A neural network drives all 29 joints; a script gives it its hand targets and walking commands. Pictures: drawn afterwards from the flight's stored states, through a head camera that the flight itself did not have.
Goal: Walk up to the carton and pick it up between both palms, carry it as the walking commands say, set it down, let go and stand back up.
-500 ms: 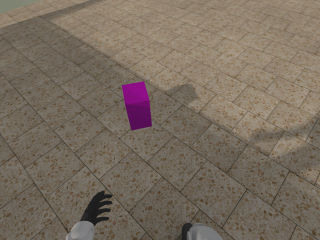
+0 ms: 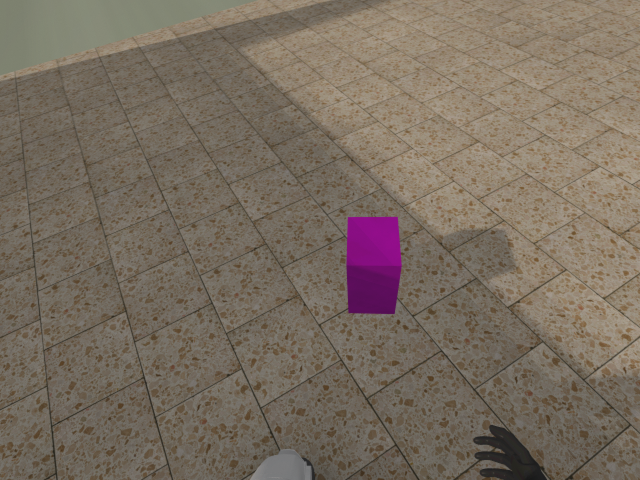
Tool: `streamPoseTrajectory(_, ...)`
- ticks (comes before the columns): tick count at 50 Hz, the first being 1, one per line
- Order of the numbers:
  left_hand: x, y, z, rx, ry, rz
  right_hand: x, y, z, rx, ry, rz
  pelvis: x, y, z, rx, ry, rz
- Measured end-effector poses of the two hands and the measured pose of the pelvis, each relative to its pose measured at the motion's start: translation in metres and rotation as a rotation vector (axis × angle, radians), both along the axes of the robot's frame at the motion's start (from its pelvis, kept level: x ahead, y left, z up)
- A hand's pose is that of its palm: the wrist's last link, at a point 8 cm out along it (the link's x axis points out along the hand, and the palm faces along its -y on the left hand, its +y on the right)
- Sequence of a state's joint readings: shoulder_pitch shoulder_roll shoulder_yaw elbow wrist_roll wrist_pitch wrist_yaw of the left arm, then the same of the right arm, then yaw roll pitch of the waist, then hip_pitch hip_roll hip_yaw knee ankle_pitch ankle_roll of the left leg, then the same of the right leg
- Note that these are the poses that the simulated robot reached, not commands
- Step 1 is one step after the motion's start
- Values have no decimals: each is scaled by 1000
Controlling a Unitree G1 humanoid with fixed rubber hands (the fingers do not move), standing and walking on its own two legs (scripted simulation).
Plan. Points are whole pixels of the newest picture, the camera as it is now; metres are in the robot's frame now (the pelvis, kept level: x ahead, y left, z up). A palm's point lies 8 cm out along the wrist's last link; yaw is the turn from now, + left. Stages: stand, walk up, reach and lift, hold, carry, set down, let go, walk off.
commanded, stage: walk up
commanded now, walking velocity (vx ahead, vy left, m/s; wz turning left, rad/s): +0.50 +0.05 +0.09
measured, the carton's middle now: (372, 267) +0.86 +0.00 -0.63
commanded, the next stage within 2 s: none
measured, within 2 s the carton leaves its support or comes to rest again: neither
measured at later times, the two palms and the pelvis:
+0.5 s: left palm (233, 322) +0.37 +0.24 -0.13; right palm out of the picture +0.10 -0.20 -0.12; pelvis +0.22 +0.02 +0.00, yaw +0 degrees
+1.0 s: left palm (193, 398) +0.24 +0.27 -0.14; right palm (479, 306) +0.44 -0.18 -0.13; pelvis +0.33 +0.05 +0.00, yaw +1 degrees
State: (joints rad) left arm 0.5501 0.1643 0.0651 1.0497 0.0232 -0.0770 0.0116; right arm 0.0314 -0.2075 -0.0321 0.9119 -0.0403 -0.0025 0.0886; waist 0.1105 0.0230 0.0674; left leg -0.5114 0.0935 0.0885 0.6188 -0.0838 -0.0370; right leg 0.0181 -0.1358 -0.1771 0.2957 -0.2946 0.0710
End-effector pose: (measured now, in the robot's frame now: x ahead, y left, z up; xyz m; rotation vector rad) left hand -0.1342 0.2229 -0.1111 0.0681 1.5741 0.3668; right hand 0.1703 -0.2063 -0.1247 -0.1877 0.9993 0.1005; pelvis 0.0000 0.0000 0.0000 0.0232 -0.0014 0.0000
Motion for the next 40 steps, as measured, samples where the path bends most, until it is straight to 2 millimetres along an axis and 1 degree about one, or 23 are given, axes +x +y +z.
streamPoseTrajectory(3, 32, 18, -21, -39, 16, 4, 50, 23, 0, -35, -69, 14, 35, 22, -14, -16, 8, -4)
streamPoseTrajectory(4, 46, 26, -30, -54, 17, -10, 60, 27, -4, -54, -90, -1, 46, 30, -21, -22, 9, -7)
streamPoseTrajectory(5, 66, 33, -38, -63, 3, -27, 63, 28, -6, -68, -88, -23, 54, 36, -23, -17, 6, -4)
streamPoseTrajectory(6, 91, 41, -42, -64, -30, -49, 60, 28, -8, -79, -65, -51, 62, 40, -23, -15, 5, 0)
streamPoseTrajectory(7, 121, 50, -45, -61, -74, -74, 51, 25, -8, -93, -29, -79, 70, 43, -21, -17, 4, 1)
streamPoseTrajectory(10, 216, 68, -44, -53, -220, -153, 12, 13, -3, -144, 100, -163, 96, 49, -10, -29, 4, 5)
streamPoseTrajectory(12, 272, 74, -40, -56, -295, -201, -15, 7, 3, -169, 182, -218, 113, 50, -4, -36, 2, 5)
streamPoseTrajectory(15, 341, 74, -32, -65, -372, -254, -49, 5, 10, -188, 298, -281, 138, 50, 2, -45, -4, 6)
streamPoseTrajectory(18, 396, 64, -25, -80, -427, -294, -72, 6, 14, -192, 398, -331, 161, 46, 5, -49, -8, 3)
streamPoseTrajectory(20, 429, 53, -22, -92, -456, -317, -78, 7, 14, -186, 451, -357, 177, 41, 5, -49, -9, 0)
streamPoseTrajectory(22, 460, 39, -20, -103, -484, -338, -78, 8, 12, -171, 492, -377, 192, 34, 4, -46, -10, -3)
streamPoseTrajectory(25, 505, 16, -16, -98, -534, -366, -68, 6, 1, -134, 548, -399, 217, 22, -2, -31, -13, -1)
streamPoseTrajectory(27, 528, 5, -17, -72, -565, -370, -54, 1, -12, -110, 577, -398, 237, 11, -11, -17, -14, 9)
streamPoseTrajectory(28, 536, 2, -21, -51, -577, -366, -44, -4, -21, -102, 584, -391, 247, 5, -18, -5, -12, 18)
streamPoseTrajectory(29, 537, 1, -23, -36, -571, -359, -31, -10, -28, -100, 579, -384, 254, 1, -21, -9, -9, 19)
streamPoseTrajectory(30, 533, 1, -24, -24, -550, -343, -15, -16, -33, -101, 564, -372, 259, -1, -22, -10, -8, 22)
streamPoseTrajectory(31, 524, 5, -23, -7, -517, -321, 3, -21, -35, -102, 544, -356, 263, -2, -20, -7, -10, 25)
streamPoseTrajectory(35, 473, 25, -12, 66, -357, -224, 80, -35, -37, -90, 440, -278, 281, -3, -8, 10, -14, 32)
streamPoseTrajectory(37, 447, 32, -7, 81, -290, -183, 115, -36, -35, -84, 391, -245, 288, -2, -3, 16, -12, 30)
streamPoseTrajectory(40, 412, 36, -3, 82, -203, -133, 159, -32, -30, -81, 329, -203, 298, 3, 1, 20, -8, 28)
